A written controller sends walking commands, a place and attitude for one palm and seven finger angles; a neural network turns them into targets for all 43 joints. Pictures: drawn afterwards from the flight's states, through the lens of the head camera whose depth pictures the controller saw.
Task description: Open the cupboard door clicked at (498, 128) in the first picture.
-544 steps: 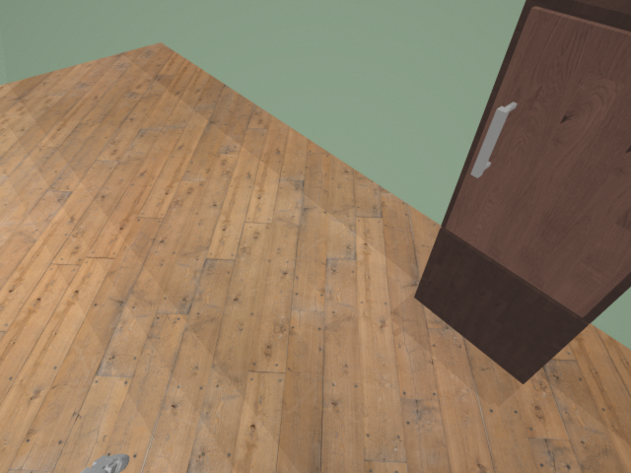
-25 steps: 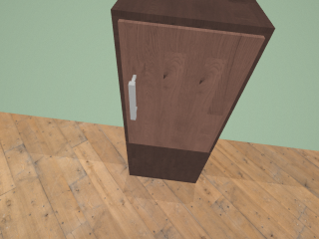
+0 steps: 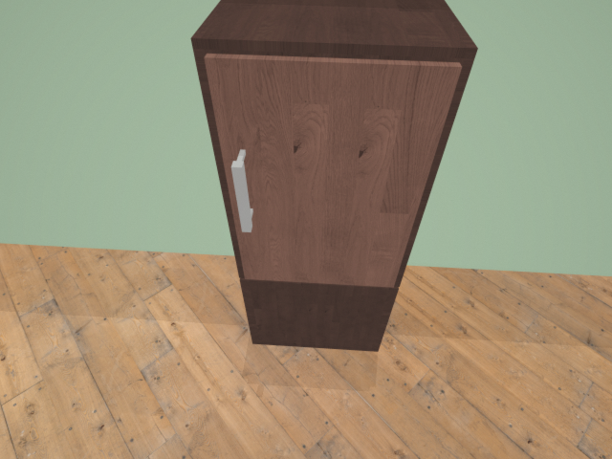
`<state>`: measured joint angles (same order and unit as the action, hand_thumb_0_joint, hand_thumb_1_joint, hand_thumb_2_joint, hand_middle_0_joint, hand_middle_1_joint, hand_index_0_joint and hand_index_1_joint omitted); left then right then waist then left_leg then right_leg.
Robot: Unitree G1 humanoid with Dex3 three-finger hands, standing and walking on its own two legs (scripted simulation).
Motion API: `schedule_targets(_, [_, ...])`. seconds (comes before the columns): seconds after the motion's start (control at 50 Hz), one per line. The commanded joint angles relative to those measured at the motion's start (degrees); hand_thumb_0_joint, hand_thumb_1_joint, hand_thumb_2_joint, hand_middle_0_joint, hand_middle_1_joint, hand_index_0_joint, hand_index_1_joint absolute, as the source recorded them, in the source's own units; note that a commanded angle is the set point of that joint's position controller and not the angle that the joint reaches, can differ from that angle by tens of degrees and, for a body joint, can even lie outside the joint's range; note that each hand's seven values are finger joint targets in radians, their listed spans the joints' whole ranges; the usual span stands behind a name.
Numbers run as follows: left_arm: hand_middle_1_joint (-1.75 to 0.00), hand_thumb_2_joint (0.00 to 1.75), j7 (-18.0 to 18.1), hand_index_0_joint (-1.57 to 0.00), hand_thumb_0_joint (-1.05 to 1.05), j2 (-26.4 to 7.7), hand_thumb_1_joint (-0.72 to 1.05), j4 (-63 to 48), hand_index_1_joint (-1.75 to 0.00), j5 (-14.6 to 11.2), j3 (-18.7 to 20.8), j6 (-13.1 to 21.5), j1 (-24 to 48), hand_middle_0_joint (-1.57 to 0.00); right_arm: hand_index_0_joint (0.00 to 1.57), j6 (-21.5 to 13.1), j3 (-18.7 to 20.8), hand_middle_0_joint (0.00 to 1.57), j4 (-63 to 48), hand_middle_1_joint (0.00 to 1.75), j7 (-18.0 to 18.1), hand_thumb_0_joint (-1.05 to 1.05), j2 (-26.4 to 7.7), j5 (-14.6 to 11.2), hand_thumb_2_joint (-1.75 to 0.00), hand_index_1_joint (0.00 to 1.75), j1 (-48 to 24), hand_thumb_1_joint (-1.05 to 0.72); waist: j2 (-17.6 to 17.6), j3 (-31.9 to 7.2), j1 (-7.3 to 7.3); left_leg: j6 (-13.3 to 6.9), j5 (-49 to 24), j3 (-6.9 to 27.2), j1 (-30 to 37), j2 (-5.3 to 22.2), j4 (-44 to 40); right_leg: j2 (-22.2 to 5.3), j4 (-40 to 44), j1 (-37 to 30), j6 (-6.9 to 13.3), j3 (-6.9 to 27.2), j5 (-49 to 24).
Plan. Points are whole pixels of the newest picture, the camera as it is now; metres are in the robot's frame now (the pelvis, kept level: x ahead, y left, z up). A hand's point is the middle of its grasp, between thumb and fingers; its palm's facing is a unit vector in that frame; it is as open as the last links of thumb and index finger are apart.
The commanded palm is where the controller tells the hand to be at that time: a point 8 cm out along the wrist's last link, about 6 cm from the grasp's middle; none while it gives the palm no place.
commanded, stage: come to a stop and stand still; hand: left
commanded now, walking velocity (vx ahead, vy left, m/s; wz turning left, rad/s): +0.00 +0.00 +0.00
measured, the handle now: (244, 192) +0.61 +0.15 -0.01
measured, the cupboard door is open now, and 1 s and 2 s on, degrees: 0 0 0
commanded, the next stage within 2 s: look again from close up in 0.34 s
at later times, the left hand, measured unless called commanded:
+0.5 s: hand out of the picture -0.05 +0.13 -0.18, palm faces +0.04 -0.99 -0.14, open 7.3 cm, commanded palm none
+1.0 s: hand out of the picture +0.08 +0.19 -0.18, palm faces -0.01 -0.98 -0.21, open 7.3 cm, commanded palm none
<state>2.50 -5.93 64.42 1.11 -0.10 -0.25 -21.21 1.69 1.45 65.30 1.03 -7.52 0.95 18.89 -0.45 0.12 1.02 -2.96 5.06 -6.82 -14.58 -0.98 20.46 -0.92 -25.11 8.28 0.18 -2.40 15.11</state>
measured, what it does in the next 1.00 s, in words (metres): shifts its weight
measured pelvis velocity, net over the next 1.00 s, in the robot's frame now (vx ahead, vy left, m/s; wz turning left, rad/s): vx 0.05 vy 0.01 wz -0.02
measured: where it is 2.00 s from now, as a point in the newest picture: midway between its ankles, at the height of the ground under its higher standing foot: outside the picture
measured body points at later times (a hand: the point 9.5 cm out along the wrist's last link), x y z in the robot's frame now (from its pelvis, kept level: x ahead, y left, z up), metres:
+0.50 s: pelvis +0.00 -0.01 -0.01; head +0.01 -0.01 +0.44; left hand -0.05 +0.18 -0.17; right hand -0.03 -0.21 -0.17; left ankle +0.08 +0.08 -0.74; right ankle -0.01 -0.12 -0.74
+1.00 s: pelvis +0.05 +0.01 -0.01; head +0.06 +0.02 +0.44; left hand +0.08 +0.24 -0.17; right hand +0.07 -0.23 -0.16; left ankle +0.08 +0.08 -0.74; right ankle -0.01 -0.12 -0.74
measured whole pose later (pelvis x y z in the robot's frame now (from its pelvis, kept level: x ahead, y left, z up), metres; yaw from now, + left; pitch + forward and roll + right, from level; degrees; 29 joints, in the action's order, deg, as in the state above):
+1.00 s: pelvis +0.05 +0.01 -0.01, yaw -1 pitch +0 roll +0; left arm 2.8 -10.5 59.8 0.9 -0.1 1.2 -16.2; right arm -1.7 -0.2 61.1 1.3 -9.5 1.1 14.7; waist 1.1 0.6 0.6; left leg -4.0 13.3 -6.5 -16.2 -1.4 29.2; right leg -1.1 -28.2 7.4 -0.5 -1.3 20.7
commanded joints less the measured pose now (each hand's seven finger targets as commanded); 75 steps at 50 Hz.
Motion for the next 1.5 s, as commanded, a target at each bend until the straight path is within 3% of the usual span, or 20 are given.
schedule_targets(0.0, [-0.30, 0.90, 0.26, -0.20, 0.00, -5.06, 0.90, -0.53, -0.30, 0.13, 1.24, 0.36, -6.73, -0.20, 0.20, -0.96, 0.65, 0.20, -1.62, 0.30, 0.31, 0.00, -4.51, -0.19, -0.90, 0.30, 2.50, -0.90, 1.76, 6.16, -0.83, 1.62, 17.22, 10.52, 1.29, 6.94, -6.81, -4.53, 8.22, 9.50, 1.92, 5.56, 9.76])
schedule_targets(0.4, [-0.30, 0.90, 0.36, -0.20, 0.00, -2.78, 0.90, -0.49, -0.30, -0.10, 1.04, 1.02, -8.12, -0.20, 0.20, -1.49, 0.26, 0.20, -0.76, 0.30, 0.86, 0.00, -1.67, -0.20, -0.90, 0.30, 5.06, -0.90, -0.21, 6.25, -0.41, 1.52, 12.60, 10.32, 1.69, 7.07, -3.08, -4.33, 7.90, 11.30, 2.50, 6.68, 7.31])
schedule_targets(0.42, [-0.30, 0.90, 1.73, -0.20, 0.00, -5.25, 0.90, -0.79, -0.30, 1.14, 0.09, 2.65, -8.13, -0.20, 0.20, -2.39, -0.40, 0.20, -5.66, 0.30, -0.10, 0.00, -4.94, 0.14, -0.90, 0.30, -2.69, -0.90, 2.42, 11.52, -2.97, 3.33, 10.58, 7.25, -5.99, 5.32, 9.51, -5.68, 9.63, 11.50, 2.65, 8.50, -1.50])
schedule_targets(0.44, [-0.30, 0.90, 1.31, -0.20, 0.00, -7.75, 0.90, -4.23, -0.30, 0.62, 0.56, 2.84, -3.99, -0.20, 0.20, -1.81, -0.09, 0.20, -7.20, 0.30, -0.75, 0.00, -2.60, 0.09, -0.90, 0.30, 1.64, -0.90, 4.09, 7.16, 1.80, 3.11, 14.18, 6.31, -2.57, 4.13, 13.49, -9.38, 12.82, 17.23, 4.57, 11.56, 17.91])
schedule_targets(0.48, [-0.30, 0.90, 1.07, -0.20, 0.00, -7.70, 0.90, -6.53, -0.30, 0.11, 1.10, 3.10, 0.36, -0.20, 0.20, -1.42, -0.08, 0.20, -5.57, 0.30, -1.04, 0.00, -1.72, 0.54, -0.90, 0.30, 5.88, -0.90, 1.37, 4.28, 3.76, 2.45, 11.04, 5.44, -1.34, 3.25, 18.05, -9.60, 11.57, 17.15, 6.47, 10.85, 16.69])
schedule_targets(0.54, [-0.30, 0.90, 0.76, -0.20, 0.00, -6.22, 0.90, -6.16, -0.30, -0.19, 1.08, 3.75, -1.36, -0.20, 0.20, -2.99, -0.77, 0.20, -6.67, 0.30, -0.73, 0.00, -2.06, 0.31, -0.90, 0.30, 6.30, -0.90, -1.40, -0.51, 2.12, 1.34, 5.93, 7.58, 1.05, 4.62, 9.66, -5.75, 2.97, 11.00, 5.62, 6.56, 6.04])
schedule_targets(0.64, [-0.30, 0.90, 0.55, -0.20, 0.00, -4.90, 0.90, -5.18, -0.30, 0.01, 0.77, 2.22, -4.28, -0.20, 0.20, -3.33, -0.64, 0.20, -7.92, 0.30, 0.06, 0.00, -4.89, 0.06, -0.90, 0.30, 1.53, -0.90, -2.28, 5.71, -1.42, -1.59, 12.47, 14.08, -6.95, 7.96, 0.96, -2.03, -0.81, 6.94, 3.41, 3.32, 4.42])
schedule_targets(0.72, [-0.30, 0.90, 0.56, -0.20, 0.00, -5.90, 0.90, -5.34, -0.30, 0.01, 0.75, 2.47, -3.35, -0.20, 0.20, -3.97, -0.75, 0.20, -7.23, 0.30, 0.20, 0.00, -5.68, -0.01, -0.90, 0.30, 1.39, -0.90, 2.49, 3.50, -1.42, -1.30, 3.36, 11.65, -2.66, 7.33, 2.28, -3.43, 0.10, 5.29, 3.03, 4.13, -1.88])
schedule_targets(0.96, [-0.30, 0.90, 0.37, -0.20, 0.00, -10.28, 0.90, -6.05, -0.30, -0.08, 1.17, 1.76, 0.05, -0.20, 0.20, -4.31, -0.49, 0.20, -6.11, 0.30, 0.61, 0.00, -9.12, -0.15, -0.90, 0.30, -2.11, -0.90, -0.56, -0.67, -1.23, -1.03, -8.16, 9.78, 5.02, 7.93, 3.37, -4.40, 0.80, 3.14, 2.06, 4.32, -6.95])
schedule_targets(1.04, [-0.30, 0.90, 2.22, -0.20, 0.00, -8.78, 0.90, -5.34, -0.30, 0.54, 0.24, 1.81, -0.95, -0.20, 0.20, -3.65, -0.74, 0.20, -9.55, 0.30, 0.35, 0.00, -10.55, -0.63, -0.90, 0.30, -4.83, -0.90, -1.76, 5.56, -1.07, 0.21, -13.41, 9.78, 2.23, 9.16, 10.54, -4.97, 3.39, 8.25, 1.35, 6.23, -8.18])
schedule_targets(1.06, [-0.32, 0.89, 2.51, -0.20, 0.00, -26.44, 0.88, -95.56, -0.32, -9.51, 12.82, 12.56, 40.00, -0.20, 0.20, -11.80, 2.91, 0.20, -29.61, 0.30, 1.45, 0.00, -19.03, -3.60, -0.90, 0.30, -2.38, -0.90, -10.20, -24.94, 5.71, 2.73, -18.92, 11.45, 21.59, 3.69, 6.92, -0.20, -3.00, 9.92, 1.94, -1.44, -17.25])
schedule_targets(1.08, [-0.33, 0.88, 3.33, -0.20, 0.00, -20.99, 0.85, -82.17, -0.33, -6.03, 10.25, 10.32, 11.14, -0.20, 0.20, -17.94, -0.90, 0.20, -25.86, 0.30, 3.23, 0.00, -13.33, -2.80, -0.90, 0.30, -5.75, -0.90, -20.39, -24.92, -0.82, 4.50, -24.21, 15.04, 30.24, 7.89, 2.62, 1.13, -13.34, 14.28, 2.04, -1.39, -4.16])
schedule_targets(1.1, [-0.34, 0.87, 5.57, -0.21, 0.00, -17.39, 0.83, -77.46, -0.34, -6.86, 8.11, 7.85, 8.64, -0.21, 0.20, -19.29, 0.00, 0.20, -22.06, 0.30, 4.00, 0.00, -12.70, -2.83, -0.90, 0.30, -6.28, -0.90, -17.80, -22.05, -0.41, 7.50, -18.87, 15.42, 23.26, 7.27, 0.13, 1.03, -17.05, 16.24, 1.54, -1.15, 4.14])
schedule_targets(1.12, [-0.36, 0.86, 4.45, -0.21, 0.00, 0.35, 0.81, -60.73, -0.36, -8.30, -2.75, 2.25, -9.57, -0.21, 0.20, -18.63, -0.40, 0.20, -21.60, 0.30, 2.98, 0.00, -9.50, -3.81, -0.90, 0.30, -4.71, -0.90, -10.49, -10.03, 1.50, 6.00, -11.91, 14.94, 17.60, 6.89, -1.32, 1.30, -17.62, 20.90, 0.95, -1.20, 6.50])
schedule_targets(1.14, [-0.37, 0.85, 3.53, -0.21, 0.00, -3.80, 0.78, -72.26, -0.37, -10.61, 0.17, 4.35, 4.20, -0.21, 0.20, -18.43, 0.97, 0.20, -26.64, 0.30, 2.23, 0.00, -13.05, -3.35, -0.90, 0.30, -5.46, -0.90, -6.87, -4.92, 1.90, 4.67, -3.59, 14.80, 10.21, 6.31, 0.28, 0.60, -15.13, 20.88, 0.79, -1.24, 6.77])
schedule_targets(1.2, [-0.42, 0.82, -2.29, -0.21, 0.00, -7.82, 0.71, -53.08, -0.42, -10.91, 8.13, 12.08, -4.62, -0.21, 0.20, -17.53, 2.17, 0.20, -30.52, 0.30, 2.17, 0.00, -14.50, -2.46, -0.90, 0.30, -7.52, -0.90, 8.39, 2.76, 0.78, 2.91, 13.71, 10.47, -8.19, 1.97, 12.31, 1.31, -6.29, 24.38, 1.44, -3.18, 7.78])
schedule_targets(1.28, [-0.48, 0.78, -16.96, -0.22, 0.00, -8.10, 0.62, -49.06, -0.48, -16.28, 10.94, 28.24, -9.36, -0.22, 0.20, -17.10, 2.96, 0.20, -36.42, 0.30, 0.95, 0.00, -14.81, -1.56, -0.90, 0.30, -12.76, -0.90, 18.62, -3.69, -2.99, 3.39, 16.75, 7.26, -26.65, -0.08, 26.71, 0.69, -16.71, 31.79, 1.59, 1.69, 15.35])
schedule_targets(1.36, [-0.54, 0.74, -27.75, -0.23, 0.00, -17.23, 0.53, -50.60, -0.54, -18.49, 18.37, 34.56, -4.15, -0.23, 0.20, -17.30, 3.49, 0.20, -42.37, 0.30, -0.23, 0.00, -15.19, -3.14, -0.90, 0.30, -13.17, -0.90, 2.67, -9.68, -3.94, 2.90, 18.38, 5.81, -33.71, -0.87, 35.24, -1.15, -20.88, 31.55, 1.98, 9.48, 17.19])
schedule_targets(1.42, [-0.58, 0.71, -27.75, -0.23, 0.00, -22.83, 0.46, -66.27, -0.58, -22.01, 22.91, 34.49, 4.54, -0.23, 0.20, -17.13, 3.34, 0.20, -45.77, 0.30, 0.52, 0.00, -14.52, -3.03, -0.90, 0.30, -11.79, -0.90, -5.43, -19.86, -3.99, 1.92, 17.90, 5.99, -32.25, 0.01, 38.42, -0.97, -21.69, 29.53, 1.06, 13.09, 19.93])
schedule_targets(1.48, [-0.63, 0.68, -24.93, -0.24, 0.00, -21.65, 0.39, -80.90, -0.63, -23.36, 21.38, 38.33, 11.37, -0.24, 0.20, -17.79, 2.54, 0.20, -44.37, 0.30, 1.81, 0.00, -12.93, -2.71, -0.90, 0.30, -9.61, -0.90, -11.16, -23.51, -1.10, 0.83, 14.47, 7.21, -27.44, 1.37, 40.38, 0.06, -22.49, 31.76, 0.53, 12.43, 15.08])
